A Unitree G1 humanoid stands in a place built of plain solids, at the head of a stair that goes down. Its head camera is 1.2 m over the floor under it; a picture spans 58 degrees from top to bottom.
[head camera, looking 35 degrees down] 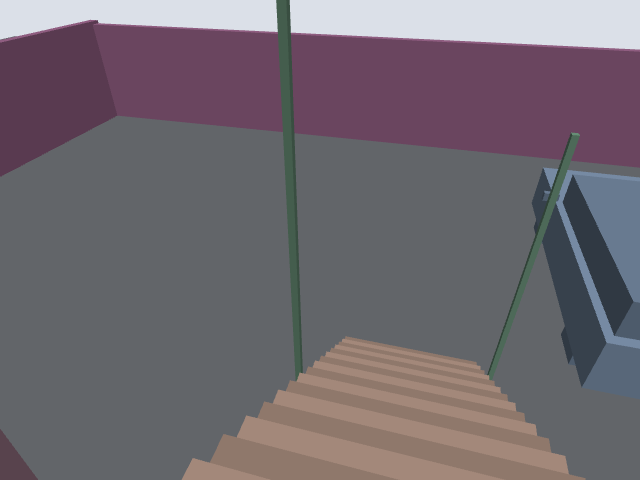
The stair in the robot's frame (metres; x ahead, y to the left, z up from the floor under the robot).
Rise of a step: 0.17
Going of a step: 0.20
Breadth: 1.60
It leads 15 degrees to the right of straight ahead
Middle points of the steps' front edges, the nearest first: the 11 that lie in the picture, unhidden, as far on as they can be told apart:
1.03 -0.42 -0.69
1.22 -0.47 -0.87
1.42 -0.52 -1.04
1.62 -0.57 -1.22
1.82 -0.63 -1.39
2.02 -0.68 -1.56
2.22 -0.73 -1.74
2.41 -0.78 -1.91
2.61 -0.84 -2.09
2.81 -0.89 -2.26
3.01 -0.94 -2.43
